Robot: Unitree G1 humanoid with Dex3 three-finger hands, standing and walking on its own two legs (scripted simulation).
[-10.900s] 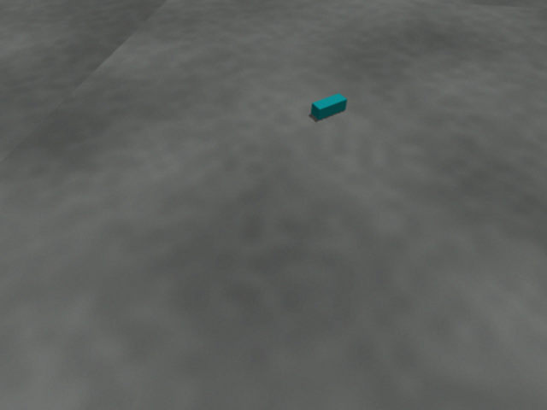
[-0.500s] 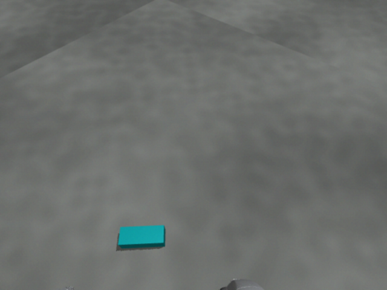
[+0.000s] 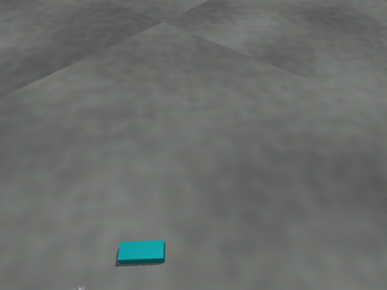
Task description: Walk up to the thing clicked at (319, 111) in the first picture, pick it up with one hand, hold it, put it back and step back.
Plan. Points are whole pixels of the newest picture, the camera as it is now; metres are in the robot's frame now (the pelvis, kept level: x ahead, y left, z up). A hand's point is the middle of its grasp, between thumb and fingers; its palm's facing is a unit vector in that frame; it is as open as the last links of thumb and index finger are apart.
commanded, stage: walk up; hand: left
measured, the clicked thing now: (142, 252) +0.41 +0.25 -0.74
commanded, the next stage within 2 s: none
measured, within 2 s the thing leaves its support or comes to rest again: neither
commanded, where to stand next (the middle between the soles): +0.03 -0.01 m, yaw +2 degrees
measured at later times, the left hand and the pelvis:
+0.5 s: hand out of the picture +0.06 +0.23 -0.16, palm faces +0.04 -0.95 -0.32, open 7.4 cm; pelvis +0.00 -0.02 +0.00, yaw +1 degrees
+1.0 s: hand out of the picture +0.08 +0.22 -0.15, palm faces +0.04 -0.95 -0.31, open 7.4 cm; pelvis +0.00 -0.03 +0.00, yaw +1 degrees
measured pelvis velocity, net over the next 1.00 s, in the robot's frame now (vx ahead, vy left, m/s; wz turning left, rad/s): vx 0.00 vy -0.03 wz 0.02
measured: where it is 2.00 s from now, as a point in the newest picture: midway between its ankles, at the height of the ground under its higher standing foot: outside the picture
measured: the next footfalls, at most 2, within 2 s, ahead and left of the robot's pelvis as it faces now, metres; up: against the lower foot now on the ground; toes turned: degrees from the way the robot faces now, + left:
right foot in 1.70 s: -0.02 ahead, -0.14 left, +0.00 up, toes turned +1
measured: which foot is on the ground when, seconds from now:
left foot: down 0.00-1.00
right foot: down 0.00-1.00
